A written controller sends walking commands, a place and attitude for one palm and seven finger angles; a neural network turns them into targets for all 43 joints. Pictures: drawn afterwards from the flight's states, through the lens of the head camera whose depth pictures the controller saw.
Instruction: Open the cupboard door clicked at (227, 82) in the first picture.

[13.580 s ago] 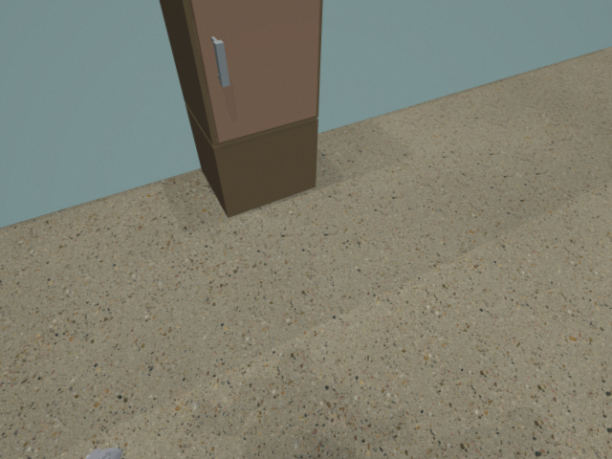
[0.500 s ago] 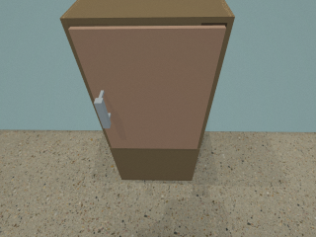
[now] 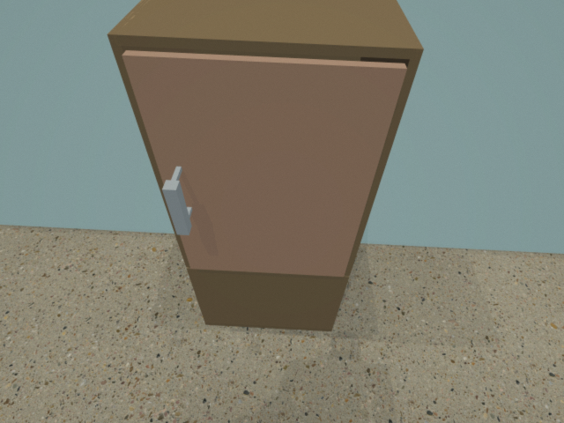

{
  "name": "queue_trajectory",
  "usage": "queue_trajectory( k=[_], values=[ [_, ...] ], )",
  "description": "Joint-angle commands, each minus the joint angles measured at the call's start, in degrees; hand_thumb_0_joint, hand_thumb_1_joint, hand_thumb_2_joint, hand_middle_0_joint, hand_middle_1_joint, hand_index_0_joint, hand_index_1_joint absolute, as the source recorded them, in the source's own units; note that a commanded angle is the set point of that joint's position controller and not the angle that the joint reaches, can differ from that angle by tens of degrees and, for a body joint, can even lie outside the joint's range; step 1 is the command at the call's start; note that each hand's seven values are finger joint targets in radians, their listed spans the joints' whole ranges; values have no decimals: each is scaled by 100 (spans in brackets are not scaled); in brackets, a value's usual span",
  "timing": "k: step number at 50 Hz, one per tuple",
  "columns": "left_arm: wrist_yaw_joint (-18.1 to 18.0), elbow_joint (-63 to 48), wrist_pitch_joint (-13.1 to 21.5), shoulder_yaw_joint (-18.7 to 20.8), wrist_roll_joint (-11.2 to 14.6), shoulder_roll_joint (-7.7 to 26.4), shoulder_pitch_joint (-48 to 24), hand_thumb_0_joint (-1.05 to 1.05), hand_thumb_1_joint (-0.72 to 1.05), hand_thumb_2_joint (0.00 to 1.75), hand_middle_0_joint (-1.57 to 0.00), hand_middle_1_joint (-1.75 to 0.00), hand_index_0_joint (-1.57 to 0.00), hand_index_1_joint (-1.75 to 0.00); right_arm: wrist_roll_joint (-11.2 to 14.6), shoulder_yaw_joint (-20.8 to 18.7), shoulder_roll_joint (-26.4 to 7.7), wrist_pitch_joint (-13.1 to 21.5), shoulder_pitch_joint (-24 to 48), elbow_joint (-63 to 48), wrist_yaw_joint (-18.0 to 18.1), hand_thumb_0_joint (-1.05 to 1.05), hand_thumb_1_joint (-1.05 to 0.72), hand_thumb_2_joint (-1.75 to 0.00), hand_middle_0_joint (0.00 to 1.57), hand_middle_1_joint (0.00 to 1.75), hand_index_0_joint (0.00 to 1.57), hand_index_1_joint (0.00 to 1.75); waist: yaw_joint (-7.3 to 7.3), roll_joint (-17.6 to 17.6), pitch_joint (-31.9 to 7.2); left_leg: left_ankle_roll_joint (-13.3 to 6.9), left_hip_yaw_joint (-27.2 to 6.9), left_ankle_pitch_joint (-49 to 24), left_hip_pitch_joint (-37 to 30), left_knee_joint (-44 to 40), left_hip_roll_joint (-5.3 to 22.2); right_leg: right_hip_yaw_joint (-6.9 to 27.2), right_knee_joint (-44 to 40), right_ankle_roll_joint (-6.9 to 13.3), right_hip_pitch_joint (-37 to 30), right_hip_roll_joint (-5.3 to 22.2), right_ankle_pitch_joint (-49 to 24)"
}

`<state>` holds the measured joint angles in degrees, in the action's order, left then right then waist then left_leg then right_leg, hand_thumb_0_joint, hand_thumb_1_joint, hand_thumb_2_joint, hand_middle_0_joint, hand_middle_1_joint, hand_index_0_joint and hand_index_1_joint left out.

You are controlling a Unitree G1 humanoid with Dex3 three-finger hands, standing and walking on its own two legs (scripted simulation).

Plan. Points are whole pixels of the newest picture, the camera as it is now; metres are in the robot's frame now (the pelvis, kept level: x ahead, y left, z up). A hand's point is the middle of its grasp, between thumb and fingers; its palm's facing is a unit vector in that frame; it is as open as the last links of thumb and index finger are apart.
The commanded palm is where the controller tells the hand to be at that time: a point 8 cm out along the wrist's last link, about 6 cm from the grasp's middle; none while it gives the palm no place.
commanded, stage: look again from close up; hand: left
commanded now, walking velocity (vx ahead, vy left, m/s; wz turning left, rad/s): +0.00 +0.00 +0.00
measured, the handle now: (181, 200) +0.52 +0.24 -0.04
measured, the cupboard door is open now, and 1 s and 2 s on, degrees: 0 0 0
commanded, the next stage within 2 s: raise the hand with hooked fingers in 0.56 s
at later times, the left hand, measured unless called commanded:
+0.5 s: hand out of the picture +0.02 +0.21 -0.17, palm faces +0.00 -0.97 -0.23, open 7.4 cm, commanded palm none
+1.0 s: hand (139, 416) +0.14 +0.20 -0.05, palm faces -0.02 -1.00 -0.04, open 8.2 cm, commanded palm +0.11 +0.28 -0.06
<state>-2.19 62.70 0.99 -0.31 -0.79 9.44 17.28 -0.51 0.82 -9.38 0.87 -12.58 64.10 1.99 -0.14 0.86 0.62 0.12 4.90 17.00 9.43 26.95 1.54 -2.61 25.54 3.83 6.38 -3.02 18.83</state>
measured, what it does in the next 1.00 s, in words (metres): lowers itself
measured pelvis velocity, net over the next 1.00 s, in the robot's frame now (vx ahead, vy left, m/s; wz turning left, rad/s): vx -0.08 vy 0.01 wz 0.03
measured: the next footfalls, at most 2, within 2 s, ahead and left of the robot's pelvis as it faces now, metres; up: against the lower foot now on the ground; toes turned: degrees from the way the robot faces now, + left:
none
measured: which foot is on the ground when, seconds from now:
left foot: down 0.00-1.00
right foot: down 0.00-1.00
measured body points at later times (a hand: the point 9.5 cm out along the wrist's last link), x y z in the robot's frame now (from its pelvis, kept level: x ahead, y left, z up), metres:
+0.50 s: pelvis -0.01 +0.02 +0.00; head +0.00 +0.02 +0.45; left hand +0.02 +0.26 -0.15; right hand +0.02 -0.22 -0.15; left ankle -0.03 +0.12 -0.74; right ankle -0.06 -0.07 -0.74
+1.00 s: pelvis -0.08 +0.01 -0.08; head -0.03 +0.01 +0.37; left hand +0.14 +0.26 -0.04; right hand +0.15 -0.24 -0.13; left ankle -0.03 +0.12 -0.74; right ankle -0.05 -0.07 -0.74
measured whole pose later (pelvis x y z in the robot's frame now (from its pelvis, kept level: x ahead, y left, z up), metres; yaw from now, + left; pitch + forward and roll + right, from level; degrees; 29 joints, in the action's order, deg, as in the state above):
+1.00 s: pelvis -0.08 +0.01 -0.08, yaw +2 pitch +13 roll +1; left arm 22.7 18.3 34.6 10.8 16.3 11.9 14.5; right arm 1.4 -3.0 -15.8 14.2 -8.3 32.8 0.1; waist -0.3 1.0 -8.4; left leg -1.6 4.0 25.0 49.4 62.1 0.7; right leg -4.2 64.0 3.7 47.1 -0.1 29.1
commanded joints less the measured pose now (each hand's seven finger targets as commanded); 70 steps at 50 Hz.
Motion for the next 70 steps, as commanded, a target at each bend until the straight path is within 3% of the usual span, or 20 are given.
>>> queue_trajectory(
  k=[1, 32, 33, 34, 35, 36, 37, 38, 40, 41, 42, 45, 46, 48, 51, 54, 56, 58, 66, 70],
  values=[
    [-41, -199, 114, 138, -8, 774, 245, 0, 90, 90, -20, -30, -20, -30, -12, -102, -580, 72, -227, -166, 27, 0, -90, -90, 20, 30, 20, 30, 16, 15, 158, -184, -449, -1371, -42, -322, 501, 763, -400, -114, 179, 948, -2673],
    [42, -201, 78, 168, -6, 1118, -338, 0, 90, 90, -20, -30, -20, -30, -30, -129, -1058, 144, 27, -101, -4, 0, -90, -90, 20, 30, 20, 30, -32, -84, 90, -280, -704, -1433, -162, -828, 614, 752, -532, -95, 268, 948, -1597],
    [-232, -43, 157, 53, -45, 697, 271, 0, 90, 90, -20, -30, -20, -30, 35, -121, -882, 137, 173, -478, -43, 0, -90, -90, 20, 30, 20, 30, -77, -417, 429, -92, -340, -2238, 201, 454, 604, 909, -396, -418, 554, 1270, -3631],
    [-148, -8502, 1309, 1614, 1023, 2568, -3802, 0, 88, 89, -20, -32, -20, -32, 335, -401, -1652, 909, -134, -2412, 124, 0, -90, -90, 20, 30, 20, 30, 415, -1220, -2489, -70, -682, -3527, -1373, -181, -148, 386, 137, -117, 13, 611, -3801],
    [-221, -7108, 1160, 1342, 573, 2115, -997, 0, 85, 88, -20, -33, -20, -33, 171, -257, -1314, 1451, 176, -2270, 260, 0, -90, -90, 20, 30, 20, 30, -134, -2096, -2459, -140, -810, -4628, -2233, -252, 277, 265, 581, -67, 570, 374, -2278],
    [-295, -6327, 547, 584, 918, 640, 555, 0, 83, 87, -21, -34, -21, -34, 225, -297, -1013, 1562, 194, -2250, 219, 0, -90, -90, 20, 30, 20, 30, 92, -1733, -1805, 94, -775, -4627, -1712, -265, 252, -196, 821, -181, 1135, 326, -945],
    [-172, -5832, 556, 477, 991, 113, 223, 0, 81, 86, -21, -36, -21, -36, 242, -372, -1051, 1538, -72, -2156, 158, 0, -90, -90, 20, 30, 20, 30, 367, -572, -787, 47, -797, -4068, -1003, -55, 290, -225, 673, -277, 1723, 300, -702],
    [-4, -5709, 867, 697, 1087, 326, -283, 0, 78, 85, -21, -37, -21, -37, 153, -533, -1292, 1541, 17, -2443, 108, 0, -90, -90, 20, 30, 20, 30, 409, 112, -42, 6, -900, -2995, -163, 310, 207, -314, 597, -308, 2191, 278, -611],
    [527, -4611, 1715, 1003, 1272, 230, 577, 0, 74, 83, -21, -40, -21, -40, 57, -594, -1365, 1498, 194, -2709, 53, 0, -90, -90, 20, 30, 20, 30, 224, 1241, 9, -65, -750, -1177, 1321, 1108, -48, -401, 965, -320, 2785, 271, -720],
    [870, -4345, 2200, 1092, 1324, 197, 1050, 0, 71, 82, -21, -42, -21, -42, 72, -600, -1332, 1540, 266, -2877, -26, 0, -90, -90, 20, 30, 20, 30, -28, 913, -231, -32, -650, -1170, 1717, 1469, -156, -322, 1423, -254, 2816, 313, -972],
    [1229, -4355, 2697, 1031, 1433, 84, 1158, 0, 69, 81, -22, -43, -22, -43, 48, -597, -1313, 1560, 361, -3055, -91, 0, -90, -90, 20, 30, 20, 30, -151, 1189, -735, 7, -603, -983, 2134, 1811, -186, -292, 1918, -243, 3007, 283, -870],
    [2337, -4684, 3983, 1297, 1629, 658, 649, 0, 62, 78, -22, -48, -22, -48, 97, -656, -1322, 1698, 648, -3557, -239, 0, -90, -90, 20, 30, 20, 30, -278, 403, -1490, 33, -499, -264, 3229, 2803, -279, 205, 2805, -170, 3645, 335, -190],
    [2554, -4495, 4013, 1650, 1707, 1031, 602, 0, 60, 77, -22, -50, -22, -50, 134, -667, -1349, 1658, 565, -3682, -264, 0, -90, -90, 20, 30, 20, 30, -372, 39, -1542, 20, -476, -151, 3435, 2984, -275, 398, 2926, -120, 3712, 363, 41],
    [2727, -5082, 3707, 1987, 2042, 1365, 88, 0, 55, 75, -22, -53, -22, -53, 259, -621, -1374, 1575, 735, -4211, -168, 0, -90, -90, 20, 30, 20, 30, -392, 231, -1860, -67, -321, 660, 4048, 3211, -348, 921, 2602, -222, 3514, 445, 1402],
    [2509, -6261, 3285, 2002, 2251, 1560, -839, 0, 48, 72, -23, -57, -23, -57, 331, -513, -1314, 1472, 634, -4515, 29, 0, -90, -90, 20, 30, 20, 30, -217, -110, -1904, -150, -468, 1386, 4059, 3182, -231, 1063, 2314, -265, 3766, 372, 2644],
    [2187, -7222, 3250, 1705, 2002, 1468, -1095, 0, 41, 69, -24, -62, -24, -62, 291, -435, -1181, 1468, 285, -4388, 181, 0, -90, -90, 20, 30, 20, 30, 48, -500, -2109, -271, -511, 732, 3593, 3314, -118, 976, 2309, -277, 3723, 316, 1722],
    [2149, -7256, 3207, 1580, 1899, 1544, -1410, 0, 36, 67, -24, -64, -24, -64, 252, -361, -1201, 1483, 193, -4214, 264, 0, -90, -90, 20, 30, 20, 30, 291, -262, -1893, -300, -617, 621, 3721, 3440, -61, 920, 2376, -303, 3872, 252, 1462],
    [2255, -6833, 3092, 1644, 1866, 1611, -1290, 0, 32, 65, -24, -68, -24, -68, 253, -321, -1221, 1512, 153, -4012, 313, 0, -90, -90, 20, 30, 20, 30, 314, -414, -1721, -279, -660, 618, 3833, 3449, -49, 839, 2379, -283, 3945, 242, 1391],
    [2670, -5926, 2336, 2281, 2257, 1763, -531, 0, 13, 57, -25, -80, -25, -80, 269, -315, -1198, 1542, 217, -3924, 261, 0, -90, -90, 20, 30, 20, 30, -120, -293, -2292, -224, -739, -270, 3578, 3125, -93, 574, 2517, -328, 3065, 264, 22],
    [2532, -6023, 2486, 2257, 2204, 1692, -527, 0, 4, 53, -26, -86, -26, -86, 260, -369, -1197, 1534, 169, -3909, 194, 0, -90, -90, 20, 30, 20, 30, -61, -179, -2133, -222, -716, -208, 3467, 2951, -92, 412, 2513, -337, 3263, 253, 130]
  ],
)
